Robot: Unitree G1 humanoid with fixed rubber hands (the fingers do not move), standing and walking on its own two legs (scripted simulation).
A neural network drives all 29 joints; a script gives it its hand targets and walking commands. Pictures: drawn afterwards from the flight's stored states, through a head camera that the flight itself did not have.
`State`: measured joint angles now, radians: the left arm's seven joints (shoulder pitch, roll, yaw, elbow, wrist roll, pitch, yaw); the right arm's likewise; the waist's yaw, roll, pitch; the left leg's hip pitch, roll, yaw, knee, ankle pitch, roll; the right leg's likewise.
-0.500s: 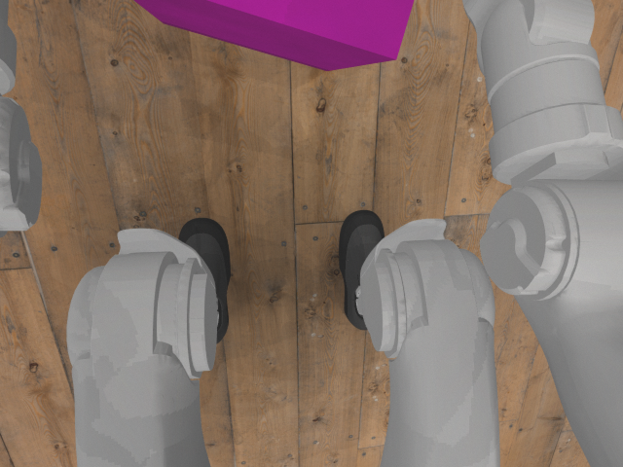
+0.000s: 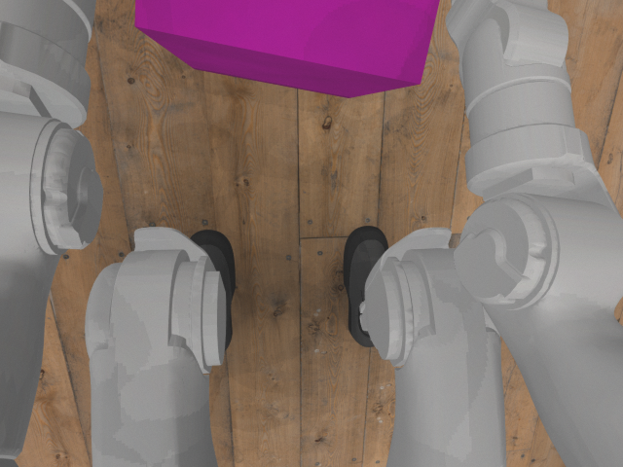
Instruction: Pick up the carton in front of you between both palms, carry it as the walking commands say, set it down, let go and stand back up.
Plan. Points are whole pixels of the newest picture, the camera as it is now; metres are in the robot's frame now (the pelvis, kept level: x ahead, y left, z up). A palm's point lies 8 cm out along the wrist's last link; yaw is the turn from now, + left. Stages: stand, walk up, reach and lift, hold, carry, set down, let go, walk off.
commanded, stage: reach and lift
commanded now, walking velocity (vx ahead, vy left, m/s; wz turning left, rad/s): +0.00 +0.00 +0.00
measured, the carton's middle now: out of the picture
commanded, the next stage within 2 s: none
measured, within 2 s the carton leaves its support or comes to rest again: leaves its support in 0.12 s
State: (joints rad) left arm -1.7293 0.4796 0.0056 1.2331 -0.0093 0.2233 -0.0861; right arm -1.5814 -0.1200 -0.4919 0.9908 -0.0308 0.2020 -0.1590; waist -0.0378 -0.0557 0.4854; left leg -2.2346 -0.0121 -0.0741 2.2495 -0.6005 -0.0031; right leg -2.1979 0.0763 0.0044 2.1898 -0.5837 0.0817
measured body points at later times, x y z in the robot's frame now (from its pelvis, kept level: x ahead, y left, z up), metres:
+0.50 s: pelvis +0.00 +0.00 +0.07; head +0.29 +0.07 +0.41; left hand +0.54 +0.21 -0.01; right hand +0.53 -0.09 +0.00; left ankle +0.10 +0.12 -0.33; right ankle +0.12 -0.14 -0.33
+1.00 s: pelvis +0.02 -0.02 +0.18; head +0.26 +0.02 +0.56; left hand +0.50 +0.20 +0.12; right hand +0.52 -0.10 +0.13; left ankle +0.10 +0.12 -0.33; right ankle +0.12 -0.14 -0.33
